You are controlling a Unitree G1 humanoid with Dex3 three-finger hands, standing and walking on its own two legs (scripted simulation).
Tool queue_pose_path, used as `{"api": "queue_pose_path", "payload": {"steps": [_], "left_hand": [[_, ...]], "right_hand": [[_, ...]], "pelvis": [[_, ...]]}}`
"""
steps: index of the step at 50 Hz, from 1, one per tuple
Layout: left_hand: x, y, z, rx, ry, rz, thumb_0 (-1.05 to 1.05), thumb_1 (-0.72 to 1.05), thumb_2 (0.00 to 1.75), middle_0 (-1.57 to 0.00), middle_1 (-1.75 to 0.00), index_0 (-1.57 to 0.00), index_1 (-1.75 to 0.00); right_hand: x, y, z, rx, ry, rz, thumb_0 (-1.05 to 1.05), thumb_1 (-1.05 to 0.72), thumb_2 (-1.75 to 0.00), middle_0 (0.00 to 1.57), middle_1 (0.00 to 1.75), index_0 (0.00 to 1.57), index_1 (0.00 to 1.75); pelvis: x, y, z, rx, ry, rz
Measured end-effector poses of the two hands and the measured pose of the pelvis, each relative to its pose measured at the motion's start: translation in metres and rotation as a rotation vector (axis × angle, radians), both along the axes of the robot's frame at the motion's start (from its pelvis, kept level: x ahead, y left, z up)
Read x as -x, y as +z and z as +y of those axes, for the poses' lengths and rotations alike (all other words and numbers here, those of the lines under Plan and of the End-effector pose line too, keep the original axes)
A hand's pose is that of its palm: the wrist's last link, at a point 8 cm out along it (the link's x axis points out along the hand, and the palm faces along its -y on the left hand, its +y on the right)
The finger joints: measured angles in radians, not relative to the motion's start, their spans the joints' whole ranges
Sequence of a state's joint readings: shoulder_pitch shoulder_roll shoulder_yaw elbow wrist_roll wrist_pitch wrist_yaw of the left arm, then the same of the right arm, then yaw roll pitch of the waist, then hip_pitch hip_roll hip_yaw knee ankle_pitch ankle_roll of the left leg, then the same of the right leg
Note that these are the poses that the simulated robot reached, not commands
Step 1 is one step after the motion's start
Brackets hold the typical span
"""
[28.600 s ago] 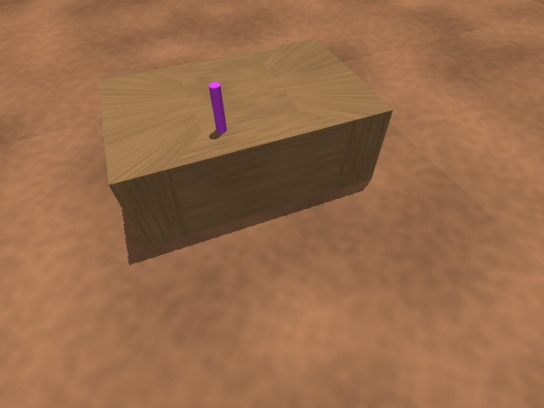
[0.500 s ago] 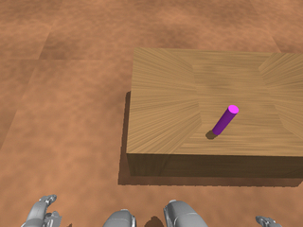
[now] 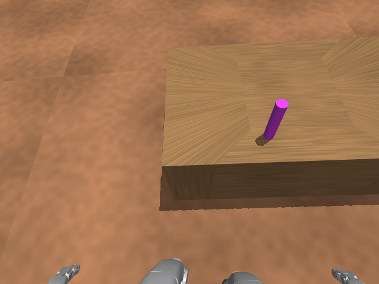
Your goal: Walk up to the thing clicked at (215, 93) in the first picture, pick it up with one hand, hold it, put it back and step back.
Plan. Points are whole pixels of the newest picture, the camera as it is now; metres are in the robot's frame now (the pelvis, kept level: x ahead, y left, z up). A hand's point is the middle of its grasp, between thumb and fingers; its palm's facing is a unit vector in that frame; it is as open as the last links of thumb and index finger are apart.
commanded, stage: step back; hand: right
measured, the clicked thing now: (274, 121) +0.65 -0.27 -0.25
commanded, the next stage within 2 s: none
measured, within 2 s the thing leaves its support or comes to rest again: neither
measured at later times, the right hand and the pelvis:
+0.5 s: hand out of the picture -0.01 -0.28 -0.14, palm faces -0.01 +0.91 -0.41, open 7.4 cm; pelvis -0.15 -0.02 -0.01, yaw -2 degrees
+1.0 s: hand out of the picture -0.23 -0.28 -0.17, palm faces -0.13 +0.91 -0.39, open 7.4 cm; pelvis -0.32 -0.02 -0.02, yaw +5 degrees
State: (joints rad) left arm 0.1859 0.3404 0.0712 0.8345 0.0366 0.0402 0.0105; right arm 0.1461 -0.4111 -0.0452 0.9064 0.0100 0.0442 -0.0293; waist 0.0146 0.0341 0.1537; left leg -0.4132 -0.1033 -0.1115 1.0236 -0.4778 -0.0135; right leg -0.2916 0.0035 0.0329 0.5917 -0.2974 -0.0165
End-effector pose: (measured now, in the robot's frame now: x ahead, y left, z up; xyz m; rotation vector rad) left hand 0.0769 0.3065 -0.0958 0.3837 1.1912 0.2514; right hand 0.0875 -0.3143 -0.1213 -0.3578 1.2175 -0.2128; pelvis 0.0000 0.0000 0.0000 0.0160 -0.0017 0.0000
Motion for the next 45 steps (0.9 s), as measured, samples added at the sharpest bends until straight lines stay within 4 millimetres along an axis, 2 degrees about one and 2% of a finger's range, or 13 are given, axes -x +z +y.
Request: {"api": "queue_pose_path", "payload": {"steps": [5,7,10,17,23,27,31,33,37,40,45], "left_hand": [[0.000,-0.014,0.013,0.016,0.002,-0.103,0.01,0.90,0.90,-0.21,-0.30,-0.21,-0.30],[0.006,-0.021,0.016,0.035,0.009,-0.116,0.01,0.90,0.90,-0.21,-0.30,-0.21,-0.30],[0.020,-0.023,0.013,0.060,0.018,-0.103,0.01,0.90,0.90,-0.21,-0.30,-0.21,-0.30],[0.068,-0.019,0.006,0.078,0.007,-0.071,0.01,0.90,0.90,-0.21,-0.30,-0.21,-0.30],[0.121,-0.024,-0.003,0.042,-0.018,-0.002,0.01,0.90,0.90,-0.21,-0.30,-0.21,-0.30],[0.161,-0.022,-0.017,0.010,-0.026,0.022,0.01,0.90,0.90,-0.21,-0.30,-0.21,-0.30],[0.203,-0.005,-0.031,-0.002,-0.011,0.035,0.01,0.90,0.90,-0.21,-0.30,-0.21,-0.30],[0.218,0.005,-0.033,-0.015,0.003,0.042,0.01,0.90,0.90,-0.21,-0.30,-0.21,-0.30],[0.227,0.016,-0.032,-0.043,0.008,0.002,0.01,0.90,0.90,-0.21,-0.30,-0.21,-0.30],[0.229,0.017,-0.030,-0.055,0.001,-0.066,0.01,0.90,0.90,-0.21,-0.30,-0.21,-0.30],[0.249,0.003,-0.024,-0.035,0.011,-0.151,0.01,0.90,0.90,-0.21,-0.30,-0.21,-0.30]], "right_hand": [[0.023,-0.002,0.010,0.035,0.051,0.020,0.01,-0.90,-0.90,0.20,0.29,0.20,0.30],[0.033,0.003,0.018,0.036,0.058,0.015,0.01,-0.90,-0.90,0.20,0.29,0.20,0.30],[0.045,0.015,0.025,0.030,0.072,-0.016,0.01,-0.90,-0.90,0.20,0.29,0.20,0.30],[0.063,0.037,0.020,0.048,0.067,-0.100,0.01,-0.90,-0.90,0.20,0.30,0.20,0.30],[0.089,0.029,0.001,0.036,0.063,-0.163,0.00,-0.90,-0.90,0.20,0.30,0.20,0.30],[0.119,0.008,-0.021,0.009,0.040,-0.170,0.00,-0.90,-0.90,0.20,0.30,0.20,0.30],[0.161,-0.001,-0.031,-0.020,-0.002,-0.111,0.00,-0.90,-0.90,0.20,0.29,0.20,0.30],[0.183,-0.001,-0.033,-0.034,-0.010,-0.079,0.01,-0.90,-0.90,0.20,0.29,0.20,0.30],[0.230,-0.006,-0.038,-0.029,-0.004,-0.002,0.01,-0.90,-0.90,0.20,0.29,0.20,0.30],[0.262,-0.012,-0.037,-0.017,0.017,0.061,0.01,-0.90,-0.90,0.20,0.29,0.20,0.30],[0.293,-0.016,-0.025,0.000,0.071,0.092,0.01,-0.90,-0.90,0.20,0.29,0.20,0.30]], "pelvis": [[0.029,-0.012,0.007,0.020,0.055,-0.013],[0.042,-0.012,0.009,-0.014,0.043,-0.037],[0.057,-0.006,0.011,0.023,0.050,-0.044],[0.092,0.004,0.005,0.046,0.012,-0.026],[0.135,-0.005,-0.010,0.027,-0.029,-0.031],[0.166,-0.015,-0.024,0.033,-0.040,-0.048],[0.189,-0.008,-0.034,-0.006,-0.036,-0.046],[0.198,-0.001,-0.036,-0.029,-0.033,-0.038],[0.220,0.002,-0.039,-0.028,0.004,-0.015],[0.240,-0.002,-0.039,-0.016,0.037,-0.015],[0.282,-0.012,-0.034,-0.002,0.092,-0.029]]}}
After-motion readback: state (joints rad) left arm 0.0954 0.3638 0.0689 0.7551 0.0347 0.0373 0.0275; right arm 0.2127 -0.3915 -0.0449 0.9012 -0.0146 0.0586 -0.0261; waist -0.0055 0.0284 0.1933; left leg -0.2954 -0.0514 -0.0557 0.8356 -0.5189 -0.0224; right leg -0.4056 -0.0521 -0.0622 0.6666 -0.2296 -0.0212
